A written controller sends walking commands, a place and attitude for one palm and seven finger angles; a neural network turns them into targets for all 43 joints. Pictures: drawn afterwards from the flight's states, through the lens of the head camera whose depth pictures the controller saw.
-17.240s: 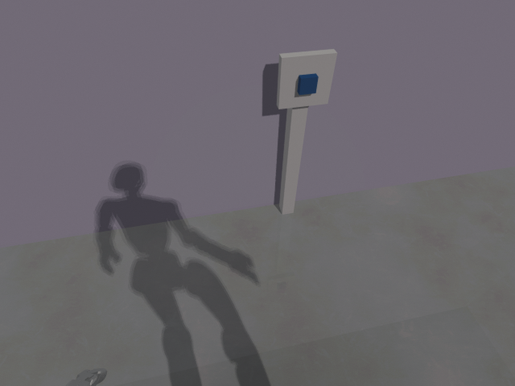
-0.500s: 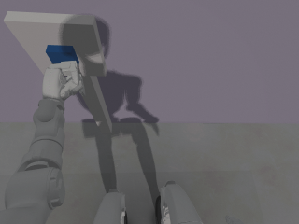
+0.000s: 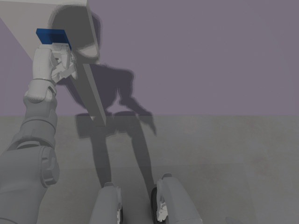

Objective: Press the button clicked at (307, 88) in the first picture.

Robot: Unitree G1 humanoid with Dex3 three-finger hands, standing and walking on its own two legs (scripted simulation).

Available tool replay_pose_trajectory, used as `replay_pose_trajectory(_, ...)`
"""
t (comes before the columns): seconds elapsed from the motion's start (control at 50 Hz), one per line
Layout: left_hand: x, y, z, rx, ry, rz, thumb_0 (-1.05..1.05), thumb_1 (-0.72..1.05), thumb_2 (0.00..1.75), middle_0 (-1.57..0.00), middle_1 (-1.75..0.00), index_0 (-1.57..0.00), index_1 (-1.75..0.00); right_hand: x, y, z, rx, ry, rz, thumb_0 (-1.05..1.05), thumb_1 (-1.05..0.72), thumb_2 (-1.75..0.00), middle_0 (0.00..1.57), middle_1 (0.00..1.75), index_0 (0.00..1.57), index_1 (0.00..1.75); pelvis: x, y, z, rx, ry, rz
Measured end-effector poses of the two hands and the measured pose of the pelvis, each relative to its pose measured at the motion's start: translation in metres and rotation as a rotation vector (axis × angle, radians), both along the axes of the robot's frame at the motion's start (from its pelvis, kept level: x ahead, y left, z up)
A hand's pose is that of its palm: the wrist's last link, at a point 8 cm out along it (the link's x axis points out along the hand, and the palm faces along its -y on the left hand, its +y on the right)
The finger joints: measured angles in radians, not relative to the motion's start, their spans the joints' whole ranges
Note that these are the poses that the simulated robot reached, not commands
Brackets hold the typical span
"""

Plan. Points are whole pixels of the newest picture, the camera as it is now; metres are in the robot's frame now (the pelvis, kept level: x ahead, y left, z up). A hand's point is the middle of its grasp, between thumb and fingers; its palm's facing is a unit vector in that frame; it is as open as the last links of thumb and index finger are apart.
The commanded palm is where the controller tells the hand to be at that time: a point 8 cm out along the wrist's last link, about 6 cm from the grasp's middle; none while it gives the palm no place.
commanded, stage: hold the button down briefly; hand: left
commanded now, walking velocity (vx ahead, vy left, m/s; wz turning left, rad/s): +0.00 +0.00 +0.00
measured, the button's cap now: (55, 38) +0.56 +0.19 +0.09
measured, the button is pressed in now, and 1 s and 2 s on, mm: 8 0 0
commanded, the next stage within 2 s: pull the fist back off the button in 0.26 s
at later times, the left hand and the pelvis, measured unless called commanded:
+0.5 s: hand (72, 65) +0.51 +0.16 +0.05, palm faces -0.06 -1.00 -0.05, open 3.5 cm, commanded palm +0.51 +0.20 +0.06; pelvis -0.02 +0.01 -0.01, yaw +0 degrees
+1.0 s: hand (67, 75) +0.48 +0.17 +0.05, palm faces -0.04 -1.00 -0.03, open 3.2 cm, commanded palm +0.45 +0.21 +0.06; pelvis +0.02 +0.01 +0.02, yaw -1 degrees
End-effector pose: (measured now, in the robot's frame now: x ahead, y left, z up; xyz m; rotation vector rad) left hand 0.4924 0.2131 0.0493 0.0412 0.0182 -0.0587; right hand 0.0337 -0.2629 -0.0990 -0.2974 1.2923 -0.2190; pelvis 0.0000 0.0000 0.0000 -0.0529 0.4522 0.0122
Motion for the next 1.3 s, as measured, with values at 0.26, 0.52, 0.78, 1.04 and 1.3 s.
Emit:
replay_pose_trajectory(0.26,0.001,0.001,0.000,0.009,0.005,-0.009,0.02,0.88,0.93,-1.30,-1.50,-1.53,-1.50,-0.023,0.003,-0.003,-0.014,0.009,-0.001,0.00,-0.90,-0.90,0.20,0.30,0.20,0.30,-0.015,0.001,-0.007,-0.008,0.006,0.004)
replay_pose_trajectory(0.52,0.000,0.001,0.000,0.006,0.008,-0.003,0.02,0.88,0.93,-1.30,-1.50,-1.53,-1.50,-0.035,0.007,-0.004,-0.017,-0.004,0.000,0.00,-0.90,-0.90,0.20,0.30,0.20,0.30,-0.024,0.006,-0.011,-0.011,0.008,0.003)
replay_pose_trajectory(0.78,-0.015,0.000,0.002,-0.006,0.022,0.012,0.02,0.90,0.91,-1.30,-1.50,-1.44,-1.50,-0.021,0.015,0.003,0.032,-0.015,-0.014,0.00,-0.90,-0.90,0.20,0.30,0.20,0.30,-0.009,0.008,0.003,0.002,-0.014,-0.012)
replay_pose_trajectory(1.04,-0.038,0.011,0.001,-0.012,0.016,0.010,0.02,0.90,0.90,-1.30,-1.50,-1.31,-1.50,0.044,0.013,0.018,0.054,-0.080,-0.004,0.00,-0.90,-0.90,0.20,0.30,0.20,0.30,0.025,0.007,0.021,0.013,-0.032,-0.024)
replay_pose_trajectory(1.3,-0.079,0.007,0.001,-0.034,0.000,-0.006,0.02,0.91,0.90,-1.30,-1.50,-1.30,-1.50,0.127,0.017,0.030,0.067,-0.223,0.064,0.00,-0.90,-0.90,0.20,0.30,0.20,0.30,0.048,0.007,0.030,0.013,-0.052,-0.011)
